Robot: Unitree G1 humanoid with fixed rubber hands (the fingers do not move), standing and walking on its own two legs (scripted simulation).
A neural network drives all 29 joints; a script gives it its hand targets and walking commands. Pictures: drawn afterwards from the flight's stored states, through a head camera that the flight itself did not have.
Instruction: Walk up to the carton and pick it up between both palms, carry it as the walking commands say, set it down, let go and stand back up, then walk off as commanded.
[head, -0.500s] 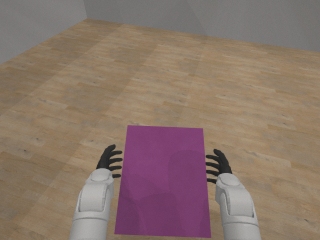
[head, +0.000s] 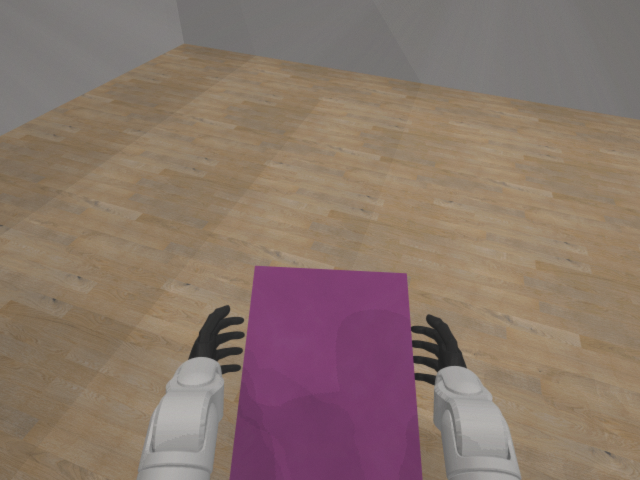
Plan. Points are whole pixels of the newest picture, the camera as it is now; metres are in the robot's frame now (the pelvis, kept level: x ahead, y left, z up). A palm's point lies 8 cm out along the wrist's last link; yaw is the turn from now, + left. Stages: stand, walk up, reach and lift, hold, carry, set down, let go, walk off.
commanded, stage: hold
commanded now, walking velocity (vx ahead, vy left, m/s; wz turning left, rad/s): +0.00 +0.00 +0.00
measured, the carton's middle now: (324, 376) +0.29 +0.00 -0.07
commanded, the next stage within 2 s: set down in 0.02 s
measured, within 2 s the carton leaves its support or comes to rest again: neither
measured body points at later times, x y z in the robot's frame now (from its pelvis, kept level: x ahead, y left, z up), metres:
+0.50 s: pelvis -0.08 +0.02 -0.02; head -0.08 +0.03 +0.43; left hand +0.27 +0.17 +0.00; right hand +0.26 -0.14 -0.01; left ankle +0.01 +0.11 -0.75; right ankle -0.05 -0.09 -0.75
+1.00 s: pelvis -0.07 +0.03 -0.05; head +0.06 +0.04 +0.38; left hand +0.29 +0.17 -0.10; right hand +0.29 -0.14 -0.10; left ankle +0.01 +0.11 -0.75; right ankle -0.05 -0.09 -0.75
